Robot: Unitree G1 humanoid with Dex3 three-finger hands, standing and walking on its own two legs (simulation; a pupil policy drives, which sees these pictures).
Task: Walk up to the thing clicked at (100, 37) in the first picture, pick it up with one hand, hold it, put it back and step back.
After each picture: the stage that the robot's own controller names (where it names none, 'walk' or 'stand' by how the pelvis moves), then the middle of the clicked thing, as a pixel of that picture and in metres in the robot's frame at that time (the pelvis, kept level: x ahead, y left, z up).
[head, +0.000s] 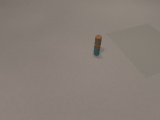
stand; (97, 45) +1.35 -0.20 -0.65
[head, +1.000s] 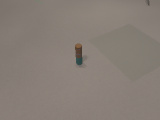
walk; (78, 54) +1.24 +0.10 -0.63
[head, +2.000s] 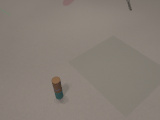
walk; (57, 88) +0.77 +0.24 -0.64
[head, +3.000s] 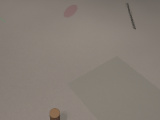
walk; out of the picture +0.51 +0.16 -0.63
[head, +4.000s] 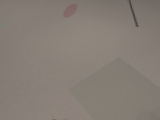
stand; out of the picture +0.43 +0.17 -0.65
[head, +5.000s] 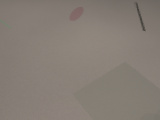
stand; out of the picture +0.41 +0.15 -0.65
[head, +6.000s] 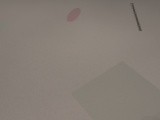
stand; out of the picture +0.43 +0.15 -0.66
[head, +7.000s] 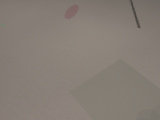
stand; out of the picture +0.42 +0.16 -0.66
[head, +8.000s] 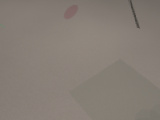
stand; out of the picture +0.41 +0.16 -0.66
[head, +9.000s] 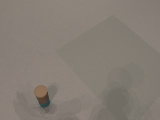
go down; (42, 97) +0.45 +0.17 -0.52
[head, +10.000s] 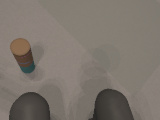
go down; (24, 58) +0.49 +0.22 -0.27
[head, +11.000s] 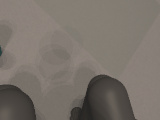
close in; out of the picture +0.48 +0.25 -0.19
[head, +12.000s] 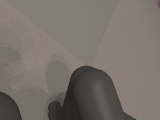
close; out of the picture +0.47 +0.28 -0.16
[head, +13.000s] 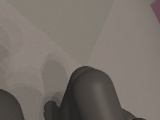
lift; out of the picture +0.44 +0.27 -0.16
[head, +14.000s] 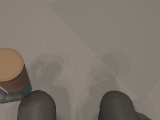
lift; (15, 79) +0.33 +0.21 -0.02
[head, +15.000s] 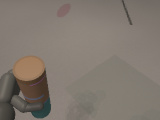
hold; (36, 92) +0.31 +0.14 +0.09
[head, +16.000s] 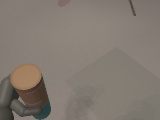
hold; (35, 96) +0.31 +0.15 +0.04
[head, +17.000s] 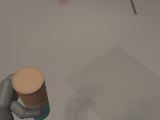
crouch; (35, 98) +0.30 +0.15 +0.04
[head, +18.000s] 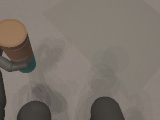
crouch; (20, 52) +0.44 +0.17 -0.03
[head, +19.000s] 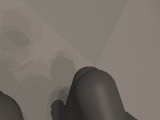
lower; out of the picture +0.42 +0.26 -0.17
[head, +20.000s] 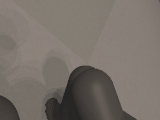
lower; out of the picture +0.45 +0.27 -0.17
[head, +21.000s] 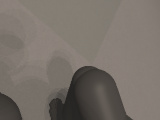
lower; out of the picture +0.44 +0.28 -0.17
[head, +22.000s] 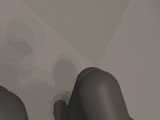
lower; out of the picture +0.43 +0.27 -0.15
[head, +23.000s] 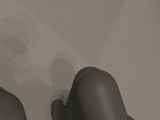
loosen; out of the picture +0.43 +0.25 -0.16
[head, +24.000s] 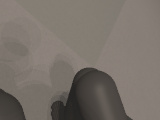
withdraw; out of the picture +0.43 +0.25 -0.17
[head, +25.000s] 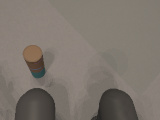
walk; (36, 64) +0.46 +0.19 -0.27
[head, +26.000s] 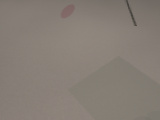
stand; out of the picture +0.38 +0.14 -0.59
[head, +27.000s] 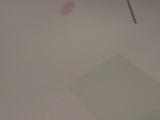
stand; out of the picture +0.40 +0.15 -0.60
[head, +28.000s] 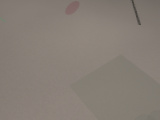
stand; out of the picture +0.40 +0.14 -0.62
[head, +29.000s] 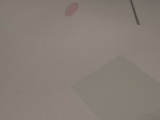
walk; out of the picture +0.41 +0.14 -0.65
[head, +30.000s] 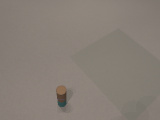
walk; (61, 97) +0.56 +0.12 -0.64
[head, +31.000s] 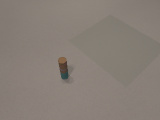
walk; (63, 68) +0.86 +0.19 -0.64
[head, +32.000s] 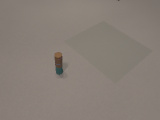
stand; (58, 64) +1.02 +0.17 -0.64
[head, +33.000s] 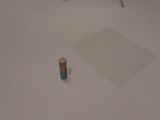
stand; (63, 69) +1.03 +0.16 -0.66
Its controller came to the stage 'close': yes
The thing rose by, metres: 0.68
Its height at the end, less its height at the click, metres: +0.00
